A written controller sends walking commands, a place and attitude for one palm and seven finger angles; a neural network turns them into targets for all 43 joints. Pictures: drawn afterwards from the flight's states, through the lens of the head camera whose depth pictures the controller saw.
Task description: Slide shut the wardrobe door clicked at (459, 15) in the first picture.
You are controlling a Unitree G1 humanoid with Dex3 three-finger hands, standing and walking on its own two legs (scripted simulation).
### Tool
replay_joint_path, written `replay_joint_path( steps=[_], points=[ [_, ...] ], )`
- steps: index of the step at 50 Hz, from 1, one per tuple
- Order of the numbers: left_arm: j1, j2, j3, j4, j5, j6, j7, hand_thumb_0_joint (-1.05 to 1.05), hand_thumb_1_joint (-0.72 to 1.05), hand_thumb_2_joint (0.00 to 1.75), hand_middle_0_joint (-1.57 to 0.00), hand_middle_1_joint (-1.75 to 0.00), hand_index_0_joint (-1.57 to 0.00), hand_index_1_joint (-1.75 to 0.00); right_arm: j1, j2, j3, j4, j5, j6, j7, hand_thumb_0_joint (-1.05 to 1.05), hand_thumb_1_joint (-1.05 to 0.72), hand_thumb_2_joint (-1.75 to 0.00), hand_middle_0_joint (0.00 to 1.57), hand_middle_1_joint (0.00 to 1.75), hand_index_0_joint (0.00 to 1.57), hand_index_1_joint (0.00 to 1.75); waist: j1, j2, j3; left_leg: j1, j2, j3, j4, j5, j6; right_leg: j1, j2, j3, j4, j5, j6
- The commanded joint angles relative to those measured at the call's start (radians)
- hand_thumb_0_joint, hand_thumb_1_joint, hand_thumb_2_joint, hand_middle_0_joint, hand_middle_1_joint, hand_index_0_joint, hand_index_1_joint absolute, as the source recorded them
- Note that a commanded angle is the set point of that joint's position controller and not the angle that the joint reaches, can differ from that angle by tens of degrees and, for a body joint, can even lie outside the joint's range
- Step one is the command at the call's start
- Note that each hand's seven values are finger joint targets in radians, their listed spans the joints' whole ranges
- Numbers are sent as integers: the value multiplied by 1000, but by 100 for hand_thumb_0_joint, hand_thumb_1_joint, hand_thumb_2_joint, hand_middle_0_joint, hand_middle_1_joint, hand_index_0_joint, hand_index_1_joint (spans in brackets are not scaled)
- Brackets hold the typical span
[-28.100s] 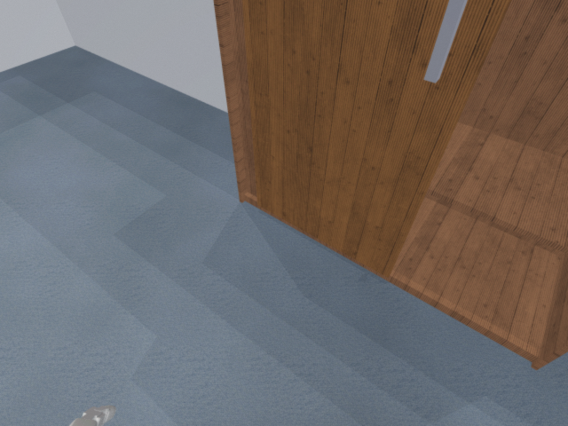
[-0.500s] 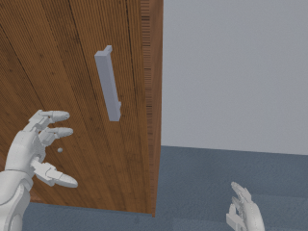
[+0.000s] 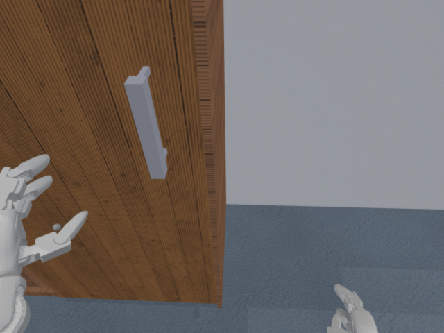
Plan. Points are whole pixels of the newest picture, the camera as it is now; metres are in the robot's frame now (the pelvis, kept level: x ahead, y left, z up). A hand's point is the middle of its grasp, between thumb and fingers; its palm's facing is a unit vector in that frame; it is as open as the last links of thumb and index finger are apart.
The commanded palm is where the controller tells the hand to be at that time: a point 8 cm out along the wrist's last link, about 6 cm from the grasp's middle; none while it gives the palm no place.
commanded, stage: draw the hand back to the body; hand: left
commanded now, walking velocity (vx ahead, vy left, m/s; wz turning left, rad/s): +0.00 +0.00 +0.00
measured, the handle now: (152, 125) +0.39 +0.18 +0.21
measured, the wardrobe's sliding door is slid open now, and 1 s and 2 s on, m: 0.00 0.00 0.00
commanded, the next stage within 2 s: step back with the hand held close in 0.52 s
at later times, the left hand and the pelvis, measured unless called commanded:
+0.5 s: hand (48, 236) +0.18 +0.27 +0.16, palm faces +0.48 -0.80 -0.35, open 7.5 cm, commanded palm +0.13 +0.30 +0.18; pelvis +0.00 +0.00 +0.00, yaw +0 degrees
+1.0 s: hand (39, 252) +0.16 +0.27 +0.15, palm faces +0.35 -0.80 -0.48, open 7.5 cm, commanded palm +0.11 +0.32 +0.18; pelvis -0.04 +0.02 +0.00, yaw -1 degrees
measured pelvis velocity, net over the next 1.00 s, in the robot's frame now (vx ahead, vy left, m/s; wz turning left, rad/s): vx -0.04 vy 0.02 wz -0.02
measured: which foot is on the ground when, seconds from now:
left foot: down 0.00-1.00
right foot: down 0.00-1.00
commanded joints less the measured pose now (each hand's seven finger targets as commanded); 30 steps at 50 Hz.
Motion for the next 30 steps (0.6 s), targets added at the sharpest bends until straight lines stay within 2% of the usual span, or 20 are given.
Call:
replay_joint_path(
  steps=[1,3,5,7,10,12,14,16,19,20,21,25,27,30],
  points=[
    [-69,177,113,-189,2,-64,9,0,68,80,-21,-43,-21,-43,-154,-104,-36,-184,-1,-50,-4,0,-90,-90,20,30,20,30,8,19,-47,6,11,32,-87,235,25,-19,10,-47,-77,215,-30],
    [-56,185,124,-208,2,-63,9,0,75,83,-21,-38,-21,-38,-152,-105,-38,-189,-3,-45,-2,0,-90,-90,20,30,20,30,11,5,-72,14,10,35,-81,259,27,-5,11,-46,-76,243,-30],
    [-64,197,130,-224,6,-61,10,0,83,87,-20,-34,-20,-34,-154,-106,-39,-190,-3,-43,-3,0,-90,-90,20,30,20,30,11,32,-69,17,10,35,-86,260,24,-1,12,-45,-81,241,-32],
    [-57,190,128,-229,6,-61,11,0,90,90,-20,-30,-20,-30,-153,-102,-36,-190,-4,-41,-3,0,-90,-90,20,30,20,30,9,30,-60,14,10,32,-87,259,23,-5,14,-48,-83,238,-32],
    [-97,193,117,-261,11,-58,15,0,90,90,-20,-30,-20,-30,-151,-105,-36,-189,-5,-43,-4,0,-90,-90,20,30,20,30,3,62,-70,31,7,32,-87,263,22,-3,15,-46,-91,239,-34],
    [-94,186,115,-252,12,-57,18,0,90,90,-20,-30,-20,-30,-149,-104,-35,-186,-8,-44,-4,0,-90,-90,20,30,20,30,2,51,-65,25,8,28,-93,254,21,-4,15,-50,-90,229,-34],
    [-98,178,107,-232,10,-51,17,0,90,90,-20,-30,-20,-30,-154,-102,-36,-187,-7,-41,-6,0,-90,-90,20,30,20,30,0,14,-51,27,7,32,-91,241,25,-15,17,-49,-99,219,-31],
    [-98,171,103,-212,10,-50,17,0,90,90,-20,-30,-20,-30,-152,-102,-34,-183,-7,-38,-7,0,-90,-90,20,30,20,30,-1,20,-24,19,7,29,-99,232,22,-18,18,-50,-105,206,-32],
    [-96,173,107,-213,10,-50,15,0,90,90,-20,-30,-20,-30,-157,-101,-34,-184,-8,-33,-5,0,-90,-90,20,30,20,30,4,13,-43,27,6,30,-101,233,24,-9,17,-48,-104,208,-32],
    [-100,176,108,-214,12,-49,14,0,90,90,-20,-30,-20,-30,-157,-103,-34,-183,-8,-33,-5,0,-90,-90,20,30,20,30,5,42,-44,28,6,29,-107,229,21,-3,17,-47,-107,201,-34],
    [-86,175,111,-206,9,-50,15,0,90,90,-20,-30,-20,-30,-157,-99,-31,-184,-10,-32,-4,0,-90,-90,20,30,20,30,7,27,-34,20,7,26,-110,225,21,-4,16,-50,-106,200,-33],
    [-79,193,124,-229,10,-50,13,0,90,90,-20,-30,-20,-30,-163,-102,-35,-188,-11,-32,-4,0,-90,-90,20,30,20,30,12,7,-75,37,3,33,-100,260,25,19,17,-48,-104,241,-31],
    [-79,185,118,-238,10,-53,12,0,90,90,-20,-30,-20,-30,-163,-98,-34,-187,-12,-32,-3,0,-90,-90,20,30,20,30,11,27,-66,34,4,32,-103,250,23,12,16,-46,-107,228,-32],
    [-78,194,128,-221,9,-52,13,0,90,90,-20,-30,-20,-30,-164,-99,-34,-183,-11,-33,-5,0,-90,-90,20,30,20,30,10,16,-48,30,2,35,-105,233,24,6,16,-46,-121,213,-31]
  ],
)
